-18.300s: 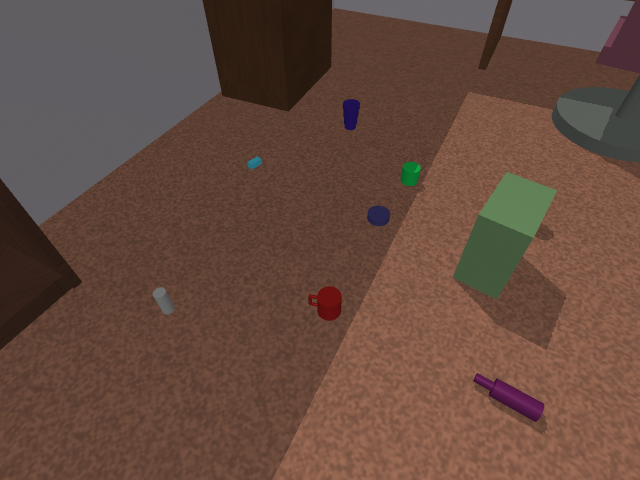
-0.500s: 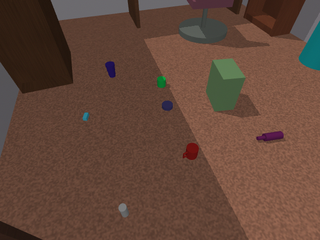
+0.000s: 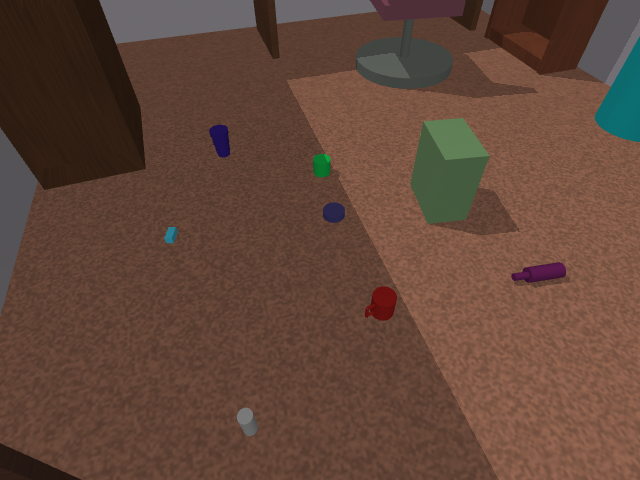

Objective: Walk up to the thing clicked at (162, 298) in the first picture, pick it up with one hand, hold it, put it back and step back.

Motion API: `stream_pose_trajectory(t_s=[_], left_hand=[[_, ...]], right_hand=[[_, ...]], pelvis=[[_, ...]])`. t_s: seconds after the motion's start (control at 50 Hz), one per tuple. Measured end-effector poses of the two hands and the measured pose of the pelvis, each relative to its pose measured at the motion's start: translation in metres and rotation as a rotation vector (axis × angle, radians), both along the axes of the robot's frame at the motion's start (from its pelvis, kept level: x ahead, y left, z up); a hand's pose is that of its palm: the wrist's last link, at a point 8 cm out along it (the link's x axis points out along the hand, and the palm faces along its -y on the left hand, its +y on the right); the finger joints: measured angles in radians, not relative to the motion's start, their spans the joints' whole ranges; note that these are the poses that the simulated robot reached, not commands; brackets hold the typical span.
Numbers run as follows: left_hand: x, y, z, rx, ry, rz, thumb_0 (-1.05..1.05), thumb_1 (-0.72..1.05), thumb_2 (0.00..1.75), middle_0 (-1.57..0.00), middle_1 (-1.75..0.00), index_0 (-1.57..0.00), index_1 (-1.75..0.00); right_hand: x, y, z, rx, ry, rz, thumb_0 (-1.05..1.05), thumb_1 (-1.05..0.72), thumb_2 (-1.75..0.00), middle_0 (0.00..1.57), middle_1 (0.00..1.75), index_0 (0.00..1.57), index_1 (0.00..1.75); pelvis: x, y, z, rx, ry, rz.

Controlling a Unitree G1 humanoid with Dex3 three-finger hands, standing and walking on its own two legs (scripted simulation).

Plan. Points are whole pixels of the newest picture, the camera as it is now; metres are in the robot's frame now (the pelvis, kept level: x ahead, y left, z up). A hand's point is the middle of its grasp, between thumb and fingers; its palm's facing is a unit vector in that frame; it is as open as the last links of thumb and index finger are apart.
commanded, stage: stand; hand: left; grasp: from above
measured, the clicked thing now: (247, 422) +0.42 +0.24 -0.73
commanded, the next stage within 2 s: rise first in 0.36 s
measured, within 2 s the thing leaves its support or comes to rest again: neither
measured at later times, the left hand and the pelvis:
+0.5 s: hand out of the picture +0.07 +0.26 -0.16, palm faces -0.01 -0.94 -0.35, open 7.4 cm; pelvis +0.00 +0.00 +0.00, yaw +0 degrees
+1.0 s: hand out of the picture +0.13 +0.27 -0.21, palm faces -0.12 -0.90 -0.43, open 13.4 cm; pelvis -0.01 +0.02 -0.06, yaw +1 degrees
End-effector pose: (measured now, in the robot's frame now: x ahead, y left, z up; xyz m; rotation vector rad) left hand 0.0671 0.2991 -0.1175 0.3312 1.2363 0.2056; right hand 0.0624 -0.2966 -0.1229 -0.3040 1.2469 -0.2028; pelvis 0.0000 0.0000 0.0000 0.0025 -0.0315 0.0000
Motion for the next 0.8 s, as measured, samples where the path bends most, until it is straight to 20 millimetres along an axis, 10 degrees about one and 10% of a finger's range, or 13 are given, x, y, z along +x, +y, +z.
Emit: stream_pose_trajectory(t_s=[0.54,0.8], left_hand=[[0.012,-0.002,-0.001,-0.011,-0.076,0.029,0.00,0.87,0.91,-0.21,-0.34,-0.21,-0.34],[0.069,0.003,-0.019,0.025,-0.111,-0.089,0.00,0.15,0.89,-0.15,-0.88,-0.17,-0.85]], right_hand=[[0.003,0.009,0.001,0.000,-0.071,-0.003,0.00,-0.91,-0.90,0.21,0.30,0.20,0.30],[0.022,0.054,-0.011,0.077,-0.228,-0.012,0.01,-0.91,-0.90,0.21,0.30,0.20,0.30]], pelvis=[[-0.007,0.003,-0.003,-0.002,0.031,0.016],[-0.015,0.012,-0.027,-0.012,0.171,0.011]])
